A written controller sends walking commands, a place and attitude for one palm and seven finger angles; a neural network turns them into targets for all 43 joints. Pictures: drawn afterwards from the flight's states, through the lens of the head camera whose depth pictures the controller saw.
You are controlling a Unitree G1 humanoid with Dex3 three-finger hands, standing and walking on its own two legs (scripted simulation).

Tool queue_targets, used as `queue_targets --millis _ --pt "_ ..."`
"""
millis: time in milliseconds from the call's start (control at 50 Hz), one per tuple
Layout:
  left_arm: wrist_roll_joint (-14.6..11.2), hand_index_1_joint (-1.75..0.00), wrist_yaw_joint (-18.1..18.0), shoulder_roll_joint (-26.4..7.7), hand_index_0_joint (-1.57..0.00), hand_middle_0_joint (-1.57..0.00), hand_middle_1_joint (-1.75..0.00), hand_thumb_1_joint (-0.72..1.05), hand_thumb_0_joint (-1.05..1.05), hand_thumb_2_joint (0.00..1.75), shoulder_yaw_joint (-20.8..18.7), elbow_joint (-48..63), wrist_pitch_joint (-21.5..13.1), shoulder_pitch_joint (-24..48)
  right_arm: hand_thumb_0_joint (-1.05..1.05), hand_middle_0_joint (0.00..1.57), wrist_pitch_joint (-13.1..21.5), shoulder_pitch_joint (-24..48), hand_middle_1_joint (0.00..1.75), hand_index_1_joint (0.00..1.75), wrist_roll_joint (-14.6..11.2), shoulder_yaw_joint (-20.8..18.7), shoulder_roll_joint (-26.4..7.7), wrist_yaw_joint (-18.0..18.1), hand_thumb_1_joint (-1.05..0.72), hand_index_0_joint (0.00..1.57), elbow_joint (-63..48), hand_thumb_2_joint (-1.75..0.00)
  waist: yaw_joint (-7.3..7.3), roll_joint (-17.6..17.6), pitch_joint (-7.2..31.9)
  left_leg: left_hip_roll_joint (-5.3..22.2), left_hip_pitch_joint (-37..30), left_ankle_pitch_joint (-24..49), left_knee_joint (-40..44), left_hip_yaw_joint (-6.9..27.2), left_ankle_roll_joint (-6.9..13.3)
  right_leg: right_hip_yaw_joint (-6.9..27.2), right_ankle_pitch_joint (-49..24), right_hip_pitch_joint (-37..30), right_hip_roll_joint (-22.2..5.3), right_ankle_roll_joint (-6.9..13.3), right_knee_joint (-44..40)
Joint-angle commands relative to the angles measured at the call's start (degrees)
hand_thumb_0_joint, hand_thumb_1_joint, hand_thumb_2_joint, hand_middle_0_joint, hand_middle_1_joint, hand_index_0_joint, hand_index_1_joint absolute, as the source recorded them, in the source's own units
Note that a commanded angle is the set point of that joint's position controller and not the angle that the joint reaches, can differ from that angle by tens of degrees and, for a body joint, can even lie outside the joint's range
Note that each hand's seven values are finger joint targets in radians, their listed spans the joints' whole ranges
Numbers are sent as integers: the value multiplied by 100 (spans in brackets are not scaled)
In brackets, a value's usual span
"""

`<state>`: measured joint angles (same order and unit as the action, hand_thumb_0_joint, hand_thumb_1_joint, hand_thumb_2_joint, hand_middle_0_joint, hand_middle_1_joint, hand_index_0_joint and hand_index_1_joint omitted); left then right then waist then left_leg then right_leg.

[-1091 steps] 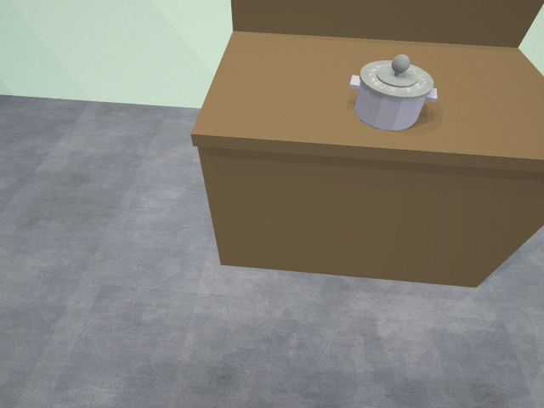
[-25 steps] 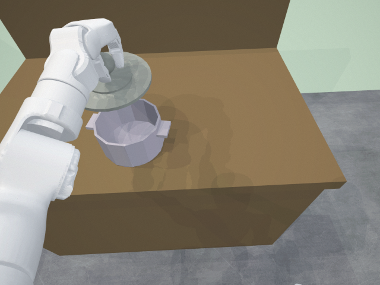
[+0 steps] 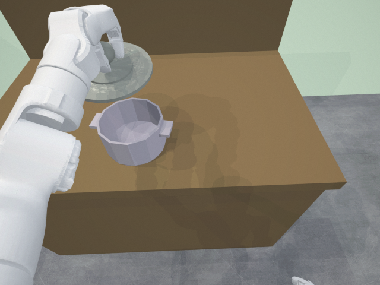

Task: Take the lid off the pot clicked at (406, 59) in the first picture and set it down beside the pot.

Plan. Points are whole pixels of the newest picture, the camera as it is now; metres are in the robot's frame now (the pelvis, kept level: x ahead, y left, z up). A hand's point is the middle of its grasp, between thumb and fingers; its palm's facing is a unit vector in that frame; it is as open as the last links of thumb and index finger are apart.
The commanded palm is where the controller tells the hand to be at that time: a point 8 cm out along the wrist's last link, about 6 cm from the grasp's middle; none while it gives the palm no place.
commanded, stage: move the lid sideways beside the pot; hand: left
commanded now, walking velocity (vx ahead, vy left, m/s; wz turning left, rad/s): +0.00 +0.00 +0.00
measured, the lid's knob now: (103, 53) +0.52 +0.16 +0.23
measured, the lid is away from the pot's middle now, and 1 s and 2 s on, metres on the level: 0.01 0.12 0.25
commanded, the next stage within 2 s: none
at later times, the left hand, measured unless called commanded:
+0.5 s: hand (76, 54) +0.49 +0.20 +0.25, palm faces -0.25 -0.06 -0.97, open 6.6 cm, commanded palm +0.48 +0.20 +0.31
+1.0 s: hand (42, 59) +0.48 +0.25 +0.25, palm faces -0.25 -0.08 -0.97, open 6.6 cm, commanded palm +0.48 +0.26 +0.31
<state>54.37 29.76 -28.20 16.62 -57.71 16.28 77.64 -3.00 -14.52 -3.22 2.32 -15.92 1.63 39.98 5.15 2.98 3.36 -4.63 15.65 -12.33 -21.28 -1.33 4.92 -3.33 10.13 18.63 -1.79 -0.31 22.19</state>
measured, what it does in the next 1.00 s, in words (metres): stands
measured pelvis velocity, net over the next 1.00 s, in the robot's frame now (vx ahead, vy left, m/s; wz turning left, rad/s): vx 0.00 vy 0.00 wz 0.00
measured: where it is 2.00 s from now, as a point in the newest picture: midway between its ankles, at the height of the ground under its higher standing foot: outside the picture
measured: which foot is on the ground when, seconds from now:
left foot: down 0.00-1.00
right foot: down 0.00-1.00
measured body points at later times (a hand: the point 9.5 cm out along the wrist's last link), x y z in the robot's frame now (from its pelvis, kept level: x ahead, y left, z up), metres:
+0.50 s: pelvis +0.00 +0.00 +0.00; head +0.04 -0.02 +0.45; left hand +0.50 +0.20 +0.30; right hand +0.07 -0.27 -0.13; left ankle -0.02 +0.06 -0.74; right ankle +0.00 -0.13 -0.74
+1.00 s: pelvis +0.00 +0.00 +0.00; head +0.04 +0.00 +0.45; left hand +0.48 +0.26 +0.30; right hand +0.08 -0.26 -0.13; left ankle -0.02 +0.06 -0.74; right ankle +0.00 -0.13 -0.74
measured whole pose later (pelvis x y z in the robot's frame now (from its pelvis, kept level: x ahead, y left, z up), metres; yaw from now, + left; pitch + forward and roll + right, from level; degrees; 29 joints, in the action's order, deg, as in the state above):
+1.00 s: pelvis +0.00 +0.00 +0.00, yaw +0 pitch +7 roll -1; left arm 55.6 31.2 -40.7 11.2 -57.9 8.8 74.1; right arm -6.1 -13.9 -4.6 2.9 -16.1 2.7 39.9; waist 5.0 2.5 2.9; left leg -4.2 16.6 -13.0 -22.6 -1.2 5.3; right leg -3.5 9.3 18.2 -1.2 -0.5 20.6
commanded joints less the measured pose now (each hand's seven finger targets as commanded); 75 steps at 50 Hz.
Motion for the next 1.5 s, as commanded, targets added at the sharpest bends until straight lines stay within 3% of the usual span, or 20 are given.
queue_targets --millis 0,120,160,200,260,300,340,400,480,580,680,820,920,1060,1120,1160,1200,1280,1360,1480 --pt "157 -106 -359 -1321 -94 -96 -108 87 0 65 -411 1339 -100 4025 0 20 215 -9 30 30 -6 -256 -733 84 -90 20 -555 -90 120 -130 2590 267 -1503 2391 -85 574 -227 135 -1610 -614 198 297 2" --pt "274 -106 -472 -1719 -94 -96 -108 87 0 65 -686 749 -133 3389 0 20 93 -10 30 30 -21 -219 -795 122 -90 20 -533 -90 53 -532 2121 283 -886 1924 16 425 -156 151 -1559 -774 183 304 -37" --pt "181 -106 -466 -1433 -94 -96 -108 87 0 65 -418 925 -129 3505 0 20 74 69 30 30 -42 -229 -820 110 -90 20 -612 -90 94 -221 2113 259 -884 1897 19 425 -172 162 -1533 -719 150 322 -62" --pt "348 -106 -479 -2075 -94 -96 -108 87 0 65 -838 1119 -182 3655 0 20 71 50 30 30 -11 -220 -807 131 -90 20 -645 -90 10 -269 2553 269 -993 2040 -18 437 -134 219 -1704 -1032 160 306 6" --pt "271 -106 -439 -1828 -94 -96 -108 87 0 65 -615 1631 -316 3733 0 20 105 35 30 30 -30 -273 -774 129 -90 20 -760 -90 48 46 2831 315 -1421 2836 -150 520 -184 206 -1959 -969 157 302 -13" --pt "344 -106 -409 -2327 -94 -96 -108 87 0 65 -1024 1533 -317 3498 0 20 71 -2 30 30 -5 -274 -792 131 -90 20 -714 -90 -33 -178 2931 328 -1413 2917 -163 489 -129 238 -2069 -1125 175 271 17" --pt "287 -106 -290 -1877 -94 -96 -108 87 0 65 -666 983 -243 3209 0 20 30 15 30 30 -48 -270 -779 138 -90 20 -661 -90 64 -285 2323 298 -1137 2457 -142 411 -87 190 -1854 -852 182 265 -69" --pt "273 -106 -264 -2228 -94 -96 -108 87 0 65 -793 1032 -297 3288 0 20 -55 41 30 30 -80 -248 -860 161 -90 20 -645 -90 76 -387 2239 276 -848 2003 -64 353 -58 197 -1805 -1019 165 267 -77" --pt "276 -106 -285 -2314 -94 -96 -108 87 0 65 -853 1894 -505 3473 0 20 -7 43 30 30 -51 -312 -802 151 -90 20 -704 -90 49 134 2875 326 -1600 2962 -285 513 -97 223 -1964 -894 191 268 -38" --pt "184 -106 -179 -2215 -94 -96 -108 87 0 65 -774 1153 -431 3028 0 20 -126 11 30 30 -114 -283 -870 145 -90 20 -566 -90 90 -70 2131 340 -1170 2469 -187 449 -117 114 -1674 -651 204 276 -100" --pt "233 -106 -222 -2644 -94 -96 -108 87 0 65 -1002 1883 -609 3399 0 20 -102 49 30 30 -83 -305 -861 156 -90 20 -635 -90 26 258 2747 344 -1561 2965 -287 534 -137 168 -1848 -829 206 285 -63" --pt "186 -106 -150 -2404 -94 -96 -108 87 0 65 -763 1455 -661 3341 0 20 -147 29 30 30 -126 -279 -878 169 -90 20 -561 -90 88 171 2352 357 -1470 2588 -196 538 -177 52 -1399 -498 232 287 -135" --pt "255 -106 -182 -3031 -94 -96 -108 87 0 65 -1153 1149 -777 3123 0 20 -167 -41 30 30 -127 -257 -939 217 -90 20 -537 -90 32 -57 2349 364 -1168 2395 -154 475 -136 83 -1507 -791 215 288 -130" --pt "219 -106 -210 -2892 -94 -96 -108 87 0 65 -963 1290 -937 3132 0 20 -161 -95 30 30 -153 -295 -975 234 -90 20 -564 -90 90 467 2376 406 -1440 2829 -232 537 -212 52 -1434 -524 229 314 -203" --pt "296 -106 -184 -3381 -94 -96 -108 87 0 65 -1226 774 -1010 2911 0 20 -192 -175 30 30 -186 -244 -993 298 -90 20 -476 -90 69 22 2152 418 -989 2207 -147 436 -104 70 -1356 -743 238 278 -197" --pt "199 -106 -210 -3158 -94 -96 -108 87 0 65 -1036 1345 -1064 3262 0 20 -170 -143 30 30 -188 -307 -1011 279 -90 20 -533 -90 82 496 2409 424 -1345 2686 -196 516 -187 62 -1444 -646 215 310 -219" --pt "350 -106 -236 -3666 -94 -96 -108 87 0 65 -1434 1383 -1146 3175 0 20 -157 -228 30 30 -151 -299 -987 305 -90 20 -504 -90 24 455 2641 449 -1495 2993 -259 543 -176 87 -1524 -732 260 296 -173" --pt "281 -106 -158 -3378 -94 -96 -108 87 0 65 -1164 755 -1146 2746 0 20 -203 -302 30 30 -201 -285 -1017 317 -90 20 -416 -90 100 187 2101 478 -1145 2692 -240 487 -153 41 -1429 -578 269 262 -230" --pt "271 -106 -201 -3596 -94 -96 -108 87 0 65 -1285 1256 -1228 3007 0 20 -176 -316 30 30 -186 -335 -1067 325 -90 20 -453 -90 91 781 2437 477 -1565 3265 -373 547 -210 49 -1531 -471 276 304 -244" --pt "281 -106 -133 -3716 -94 -96 -108 87 0 65 -1305 1137 -1326 2953 0 20 -213 -403 30 30 -182 -316 -1054 343 -90 20 -348 -90 82 614 2380 523 -1502 3261 -361 560 -217 19 -1486 -450 305 264 -211"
